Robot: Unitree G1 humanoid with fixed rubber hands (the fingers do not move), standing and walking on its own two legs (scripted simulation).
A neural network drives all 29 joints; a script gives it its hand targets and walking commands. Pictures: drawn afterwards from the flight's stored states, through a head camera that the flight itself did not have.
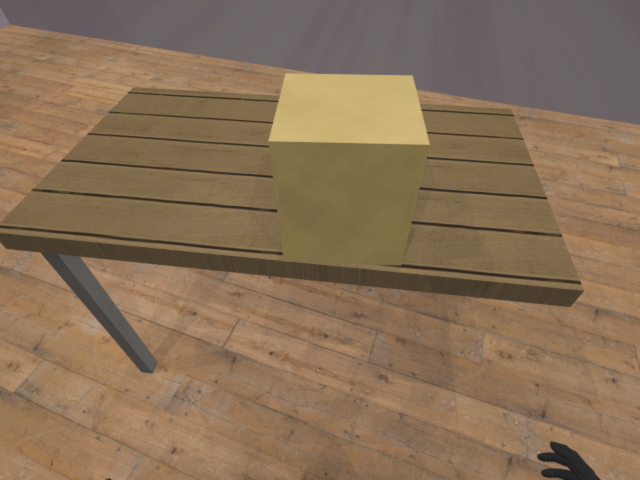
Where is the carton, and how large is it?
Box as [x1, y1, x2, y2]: [268, 73, 429, 265]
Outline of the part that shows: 286,73 268,141 283,260 400,265 429,146 412,75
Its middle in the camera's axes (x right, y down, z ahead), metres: +0.04 -0.11 +0.66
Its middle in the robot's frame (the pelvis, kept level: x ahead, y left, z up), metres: +0.57 -0.02 +0.07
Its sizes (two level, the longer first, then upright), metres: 0.210 0.200 0.250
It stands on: a table, 0.71 m high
